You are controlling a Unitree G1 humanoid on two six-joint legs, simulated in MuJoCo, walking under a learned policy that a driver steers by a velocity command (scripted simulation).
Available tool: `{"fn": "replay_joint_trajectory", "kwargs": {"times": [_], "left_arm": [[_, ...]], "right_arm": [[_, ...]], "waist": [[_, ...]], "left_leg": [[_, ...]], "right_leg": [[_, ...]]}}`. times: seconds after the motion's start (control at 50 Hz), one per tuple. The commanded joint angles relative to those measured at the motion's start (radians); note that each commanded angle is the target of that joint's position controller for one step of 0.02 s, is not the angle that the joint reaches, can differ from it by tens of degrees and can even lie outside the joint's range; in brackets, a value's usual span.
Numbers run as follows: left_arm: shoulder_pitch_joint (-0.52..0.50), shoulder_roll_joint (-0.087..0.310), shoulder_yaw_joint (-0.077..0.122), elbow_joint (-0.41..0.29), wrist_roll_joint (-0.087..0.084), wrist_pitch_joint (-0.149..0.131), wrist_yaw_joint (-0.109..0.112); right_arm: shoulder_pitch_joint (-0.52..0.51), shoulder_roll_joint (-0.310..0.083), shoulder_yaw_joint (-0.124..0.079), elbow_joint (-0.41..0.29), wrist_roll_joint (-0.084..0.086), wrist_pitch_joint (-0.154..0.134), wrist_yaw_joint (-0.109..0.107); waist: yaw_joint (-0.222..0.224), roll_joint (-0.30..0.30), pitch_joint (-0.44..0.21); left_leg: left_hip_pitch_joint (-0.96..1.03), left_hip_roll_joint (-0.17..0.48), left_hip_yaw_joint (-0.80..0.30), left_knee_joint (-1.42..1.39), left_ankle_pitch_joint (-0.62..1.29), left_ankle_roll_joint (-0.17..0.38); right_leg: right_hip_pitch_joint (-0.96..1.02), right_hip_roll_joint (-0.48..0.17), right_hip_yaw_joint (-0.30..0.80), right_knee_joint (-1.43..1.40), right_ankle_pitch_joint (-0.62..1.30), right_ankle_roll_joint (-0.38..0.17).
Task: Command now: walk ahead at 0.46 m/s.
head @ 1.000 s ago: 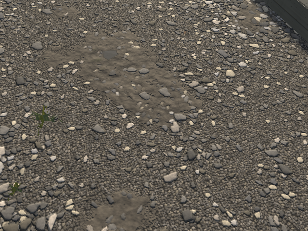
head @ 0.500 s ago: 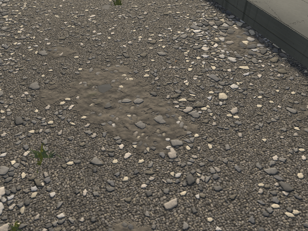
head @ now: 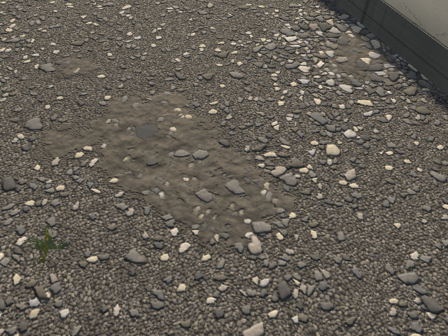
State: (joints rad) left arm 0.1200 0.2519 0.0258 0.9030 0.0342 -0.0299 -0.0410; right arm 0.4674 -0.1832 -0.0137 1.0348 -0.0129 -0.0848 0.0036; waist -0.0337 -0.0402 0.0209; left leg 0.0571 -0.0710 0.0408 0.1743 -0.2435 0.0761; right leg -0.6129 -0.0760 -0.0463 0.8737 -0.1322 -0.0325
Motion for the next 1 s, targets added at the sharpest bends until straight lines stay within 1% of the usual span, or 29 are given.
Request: {"fn": "replay_joint_trajectory", "kwargs": {"times": [0.02, 0.06, 0.1, 0.12, 0.14, 0.16, 0.18, 0.2, 0.22, 0.24, 0.26, 0.28, 0.3, 0.32, 0.36, 0.38, 0.42, 0.46, 0.5, 0.54, 0.56, 0.58, 0.6, 0.62, 0.64, 0.66, 0.72, 0.78, 1.0], "left_arm": [[-0.175, 0.025, -0.007, -0.109, -0.009, -0.013, 0.000], [-0.188, 0.026, -0.008, -0.119, -0.012, -0.016, 0.005], [-0.126, 0.033, -0.004, -0.101, -0.011, -0.025, 0.019], [-0.042, 0.049, 0.004, -0.072, -0.008, -0.033, 0.027], [0.095, 0.068, 0.015, -0.021, -0.007, -0.044, 0.035], [0.224, 0.089, 0.026, 0.025, 0.005, -0.057, 0.044], [0.348, 0.163, 0.043, 0.052, 0.028, -0.066, 0.053], [0.350, 0.230, 0.057, 0.047, 0.026, -0.058, 0.045], [0.307, 0.198, 0.061, 0.031, -0.039, -0.043, 0.039], [0.174, 0.129, 0.042, 0.012, -0.047, -0.040, 0.042], [0.111, 0.060, 0.022, 0.007, -0.039, -0.041, 0.044], [0.106, 0.030, 0.011, 0.017, -0.036, -0.045, 0.050], [0.107, 0.011, 0.002, 0.030, -0.035, -0.046, 0.055], [0.118, 0.002, -0.004, 0.040, -0.028, -0.050, 0.056], [0.120, 0.028, -0.005, 0.051, -0.019, -0.059, 0.054], [0.116, 0.040, -0.005, 0.052, -0.015, -0.059, 0.053], [0.133, 0.052, -0.005, 0.061, -0.011, -0.050, 0.053], [0.162, 0.060, -0.003, 0.073, -0.012, -0.034, 0.056], [0.173, 0.058, -0.003, 0.081, -0.013, -0.019, 0.060], [0.172, 0.047, -0.007, 0.087, -0.016, -0.007, 0.065], [0.163, 0.041, -0.009, 0.088, -0.021, -0.002, 0.067], [0.177, 0.034, -0.011, 0.094, -0.023, 0.000, 0.069], [0.197, 0.023, -0.013, 0.100, -0.023, -0.001, 0.069], [0.244, 0.001, -0.013, 0.105, -0.031, -0.001, 0.066], [0.250, -0.019, -0.017, 0.122, -0.034, 0.003, 0.065], [0.245, -0.006, -0.013, 0.131, -0.030, 0.004, 0.067], [0.237, 0.005, -0.009, 0.145, -0.024, 0.006, 0.070], [0.228, -0.017, -0.014, 0.161, -0.026, 0.004, 0.073], [0.235, -0.036, -0.019, 0.210, -0.027, 0.009, 0.084]], "right_arm": [[0.058, -0.144, -0.024, -0.007, -0.001, -0.010, -0.006], [0.051, -0.147, -0.024, 0.004, -0.002, -0.010, -0.009], [0.029, -0.149, -0.023, 0.012, -0.002, -0.010, -0.013], [0.008, -0.156, -0.025, 0.012, -0.002, -0.011, -0.017], [-0.016, -0.162, -0.027, 0.010, 0.000, -0.008, -0.021], [-0.028, -0.167, -0.027, 0.009, 0.012, -0.005, -0.022], [0.005, -0.132, -0.018, -0.012, 0.022, -0.004, -0.023], [0.212, -0.020, -0.002, 0.018, 0.061, 0.010, -0.027], [0.175, -0.120, -0.029, 0.039, 0.027, 0.026, -0.035], [0.058, -0.114, -0.030, 0.009, 0.009, 0.030, -0.030], [-0.013, -0.101, -0.028, -0.008, -0.006, 0.030, -0.025], [-0.047, -0.103, -0.033, -0.013, -0.017, 0.039, -0.020], [-0.023, -0.085, -0.030, -0.004, -0.024, 0.056, -0.014], [-0.004, -0.061, -0.027, 0.011, -0.023, 0.070, -0.011], [0.011, -0.031, -0.019, 0.025, -0.016, 0.092, -0.015], [-0.008, -0.032, -0.018, 0.025, -0.017, 0.100, -0.019], [-0.070, -0.045, -0.016, 0.019, -0.018, 0.113, -0.028], [-0.116, -0.058, -0.014, 0.018, -0.016, 0.121, -0.033], [-0.152, -0.059, -0.011, 0.019, -0.012, 0.121, -0.035], [-0.158, -0.047, -0.004, 0.031, -0.010, 0.114, -0.037], [-0.141, -0.034, 0.001, 0.044, -0.010, 0.108, -0.039], [-0.135, -0.034, 0.006, 0.050, -0.011, 0.100, -0.043], [-0.117, -0.054, 0.005, 0.057, -0.017, 0.089, -0.047], [-0.133, -0.093, 0.002, 0.055, -0.015, 0.079, -0.048], [-0.154, -0.075, 0.004, 0.067, 0.002, 0.075, -0.043], [-0.159, -0.044, 0.013, 0.067, 0.005, 0.068, -0.039], [-0.154, -0.043, 0.014, 0.077, 0.008, 0.063, -0.045], [-0.137, -0.039, 0.014, 0.087, 0.006, 0.065, -0.047], [-0.106, -0.024, 0.019, 0.116, 0.004, 0.070, -0.052]], "waist": [[-0.017, 0.130, 0.110], [-0.009, 0.128, 0.123], [0.022, 0.129, 0.096], [0.056, 0.137, 0.053], [0.108, 0.133, -0.014], [0.164, 0.110, -0.077], [0.176, 0.014, -0.194], [0.081, -0.193, -0.374], [0.091, -0.035, -0.394], [0.057, -0.018, -0.222], [0.041, 0.003, -0.110], [0.028, -0.001, -0.062], [0.001, -0.012, -0.056], [-0.012, -0.007, -0.066], [-0.037, -0.012, -0.081], [-0.040, -0.022, -0.077], [-0.019, -0.046, -0.064], [0.005, -0.062, -0.054], [0.018, -0.056, -0.022], [0.018, -0.033, 0.008], [0.006, -0.014, 0.017], [0.005, 0.012, 0.033], [0.013, 0.038, 0.036], [0.060, 0.088, 0.052], [0.065, 0.145, 0.073], [0.062, 0.133, 0.063], [0.058, 0.102, 0.039], [0.050, 0.061, 0.039], [0.041, 0.046, 0.043]], "left_leg": [[-0.061, 0.237, -0.096, -0.057, 0.465, 0.109], [-0.056, 0.249, -0.079, -0.039, 0.568, 0.102], [-0.037, 0.256, -0.059, 0.050, 0.807, 0.079], [-0.021, 0.251, -0.055, 0.138, 0.927, 0.059], [-0.008, 0.234, -0.050, 0.279, 0.967, 0.038], [-0.069, 0.196, -0.029, 0.459, 0.859, 0.015], [-0.242, 0.137, -0.001, 0.726, 0.455, -0.005], [-0.477, -0.029, -0.009, 1.124, -0.411, -0.033], [-0.479, -0.004, -0.127, 1.182, -0.333, -0.028], [-0.519, 0.044, -0.118, 1.155, -0.259, -0.031], [-0.523, 0.075, -0.104, 1.087, -0.208, -0.033], [-0.491, 0.097, -0.107, 1.029, -0.179, -0.037], [-0.419, 0.105, -0.101, 0.971, -0.161, -0.044], [-0.353, 0.099, -0.092, 0.928, -0.145, -0.048], [-0.293, 0.090, -0.070, 0.834, -0.134, -0.057], [-0.290, 0.092, -0.061, 0.768, -0.130, -0.058], [-0.292, 0.098, -0.048, 0.648, -0.115, -0.058], [-0.286, 0.098, -0.038, 0.579, -0.093, -0.059], [-0.283, 0.098, -0.035, 0.522, -0.086, -0.060], [-0.257, 0.096, -0.030, 0.430, -0.071, -0.057], [-0.213, 0.095, -0.023, 0.342, -0.024, -0.052], [-0.173, 0.110, -0.046, 0.238, 0.038, -0.047], [-0.137, 0.162, -0.106, 0.185, 0.081, -0.042], [-0.172, 0.210, -0.171, 0.181, 0.100, -0.022], [-0.286, 0.202, -0.171, 0.158, 0.046, -0.013], [-0.327, 0.192, -0.161, 0.137, 0.030, -0.025], [-0.299, 0.170, -0.135, 0.132, 0.071, -0.042], [-0.264, 0.173, -0.132, 0.138, 0.102, -0.035], [-0.234, 0.171, -0.122, 0.141, 0.135, -0.031]], "right_leg": [[-0.038, 0.030, -0.053, -0.159, 0.074, 0.004], [0.029, 0.049, -0.061, -0.249, 0.097, -0.017], [0.139, 0.085, -0.067, -0.292, 0.101, -0.048], [0.223, 0.111, -0.062, -0.304, 0.091, -0.064], [0.342, 0.136, -0.055, -0.346, 0.111, -0.081], [0.511, 0.110, -0.040, -0.427, 0.236, -0.097], [0.749, -0.093, 0.136, -0.363, 0.534, -0.128], [0.984, -0.403, 0.516, -0.334, 1.005, -0.330], [0.868, -0.353, 0.536, -0.414, 0.876, -0.346], [0.707, -0.304, 0.407, -0.477, 0.708, -0.317], [0.576, -0.250, 0.325, -0.533, 0.641, -0.276], [0.495, -0.208, 0.255, -0.567, 0.644, -0.243], [0.419, -0.178, 0.198, -0.591, 0.630, -0.217], [0.372, -0.161, 0.161, -0.599, 0.647, -0.203], [0.323, -0.141, 0.112, -0.608, 0.636, -0.199], [0.310, -0.132, 0.101, -0.617, 0.568, -0.193], [0.302, -0.121, 0.110, -0.642, 0.352, -0.177], [0.295, -0.119, 0.142, -0.676, 0.092, -0.168], [0.280, -0.123, 0.178, -0.702, -0.116, -0.164], [0.271, -0.125, 0.201, -0.694, -0.205, -0.156], [0.260, -0.118, 0.200, -0.676, -0.228, -0.141], [0.247, -0.105, 0.200, -0.663, -0.243, -0.110], [0.241, -0.084, 0.198, -0.642, -0.233, -0.076], [0.257, -0.027, 0.159, -0.625, -0.184, -0.050], [0.349, 0.016, 0.105, -0.606, -0.106, -0.041], [0.433, 0.011, 0.103, -0.581, -0.047, -0.040], [0.477, -0.007, 0.112, -0.567, 0.006, -0.046], [0.463, -0.009, 0.110, -0.573, 0.017, -0.041], [0.474, -0.015, 0.110, -0.566, 0.063, -0.037]]}}
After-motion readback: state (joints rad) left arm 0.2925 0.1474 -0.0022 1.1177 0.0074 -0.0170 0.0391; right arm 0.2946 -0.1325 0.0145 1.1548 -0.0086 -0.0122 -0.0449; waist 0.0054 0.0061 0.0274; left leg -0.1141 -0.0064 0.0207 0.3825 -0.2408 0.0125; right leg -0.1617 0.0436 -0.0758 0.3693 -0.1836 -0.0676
